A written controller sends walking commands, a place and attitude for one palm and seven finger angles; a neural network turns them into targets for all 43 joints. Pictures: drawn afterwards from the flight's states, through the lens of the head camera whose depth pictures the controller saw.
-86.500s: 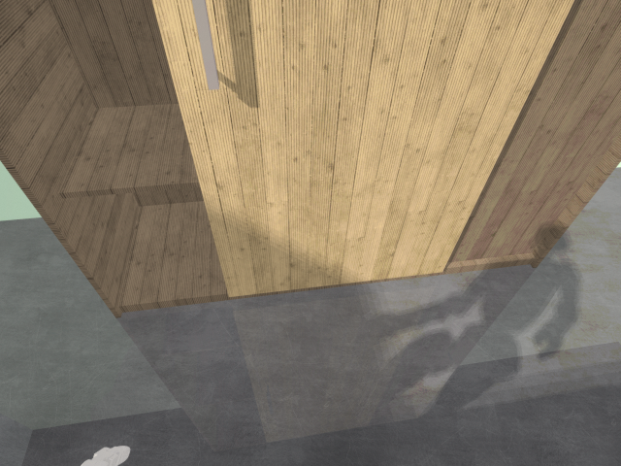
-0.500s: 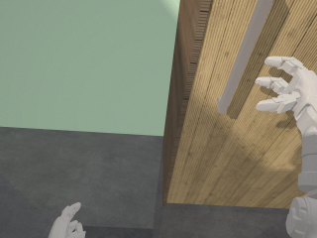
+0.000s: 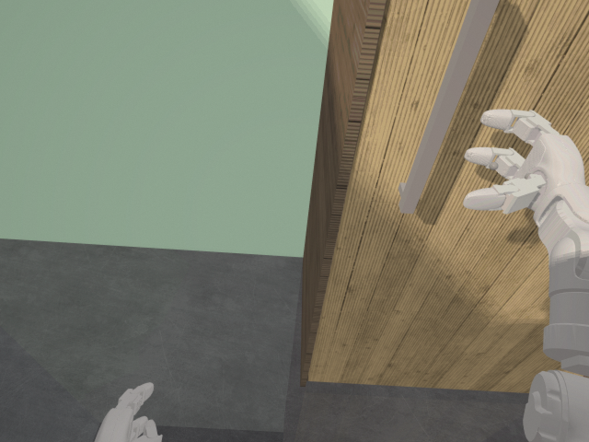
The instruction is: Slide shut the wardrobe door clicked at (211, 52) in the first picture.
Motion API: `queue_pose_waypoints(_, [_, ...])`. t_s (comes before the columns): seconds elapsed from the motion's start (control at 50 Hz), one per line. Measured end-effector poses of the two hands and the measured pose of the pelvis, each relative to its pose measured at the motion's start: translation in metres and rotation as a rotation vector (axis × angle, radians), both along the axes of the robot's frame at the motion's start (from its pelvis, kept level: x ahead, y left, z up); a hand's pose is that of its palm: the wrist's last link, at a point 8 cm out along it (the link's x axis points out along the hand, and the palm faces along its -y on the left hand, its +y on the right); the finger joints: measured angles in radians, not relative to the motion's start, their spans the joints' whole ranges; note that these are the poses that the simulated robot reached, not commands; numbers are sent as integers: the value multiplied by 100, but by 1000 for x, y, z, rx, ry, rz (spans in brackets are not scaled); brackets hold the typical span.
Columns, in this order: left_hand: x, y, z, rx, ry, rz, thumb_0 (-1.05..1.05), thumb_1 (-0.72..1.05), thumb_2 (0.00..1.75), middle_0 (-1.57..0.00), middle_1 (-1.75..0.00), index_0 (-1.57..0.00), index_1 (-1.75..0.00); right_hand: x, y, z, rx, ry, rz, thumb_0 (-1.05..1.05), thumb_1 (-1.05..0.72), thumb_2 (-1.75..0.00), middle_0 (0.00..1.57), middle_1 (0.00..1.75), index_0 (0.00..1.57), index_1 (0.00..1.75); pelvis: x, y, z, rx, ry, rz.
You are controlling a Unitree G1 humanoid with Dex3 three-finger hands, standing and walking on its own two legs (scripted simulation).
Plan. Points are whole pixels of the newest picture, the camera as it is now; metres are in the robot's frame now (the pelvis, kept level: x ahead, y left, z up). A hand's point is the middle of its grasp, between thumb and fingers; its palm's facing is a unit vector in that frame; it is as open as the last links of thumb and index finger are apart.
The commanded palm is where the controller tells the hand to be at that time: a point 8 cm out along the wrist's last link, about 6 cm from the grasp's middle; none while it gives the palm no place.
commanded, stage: move the hooked fingers beside the handle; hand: right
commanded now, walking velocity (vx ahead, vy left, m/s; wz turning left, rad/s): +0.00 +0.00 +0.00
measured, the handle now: (438, 106) +0.47 -0.14 +0.27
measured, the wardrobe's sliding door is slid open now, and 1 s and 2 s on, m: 0.00 0.00 0.00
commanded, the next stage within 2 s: feel for the door with the fingertips in 0.30 s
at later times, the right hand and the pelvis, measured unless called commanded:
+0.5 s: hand (470, 153) +0.41 -0.18 +0.24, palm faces +0.03 +1.00 -0.03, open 14.0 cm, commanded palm +0.38 -0.23 +0.24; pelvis -0.01 +0.01 +0.00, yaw +0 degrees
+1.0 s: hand (458, 153) +0.41 -0.16 +0.24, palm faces +0.02 +1.00 -0.02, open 14.0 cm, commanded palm +0.39 -0.22 +0.24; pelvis +0.00 +0.01 +0.00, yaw +0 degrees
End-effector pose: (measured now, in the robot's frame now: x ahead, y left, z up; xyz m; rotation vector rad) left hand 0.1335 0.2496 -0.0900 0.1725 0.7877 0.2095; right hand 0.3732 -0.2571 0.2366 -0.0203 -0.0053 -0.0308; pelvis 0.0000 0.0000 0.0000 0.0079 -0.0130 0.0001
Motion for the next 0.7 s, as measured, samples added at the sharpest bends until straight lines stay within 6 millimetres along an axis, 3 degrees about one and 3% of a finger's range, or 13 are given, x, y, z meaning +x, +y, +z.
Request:
queue_pose_waypoints(0.26, [11, -4, 4, -7, -34, -31, 1, 90, 89, -20, -30, -20, -30, 1, 19, 6, -12, 9, 16, -1, 50, -30, 30, 120, 30, 120, -7, 3, 0, -1, -7, -11])
queue_pose_waypoints(0.56, [-22, 15, -8, -2, 53, 29, 1, 90, 89, -20, -30, -20, -30, 16, 29, 5, -7, -3, 12, -1, 50, -30, 30, 120, 30, 120, -4, 11, 1, -4, 4, 2])
queue_pose_waypoints(0.7, [-22, 22, -9, 2, 59, 43, 1, 90, 89, -20, -30, -20, -30, 14, 37, 0, 8, 5, 19, -1, 50, -30, 30, 120, 30, 120, -1, 12, 1, -5, 2, 6])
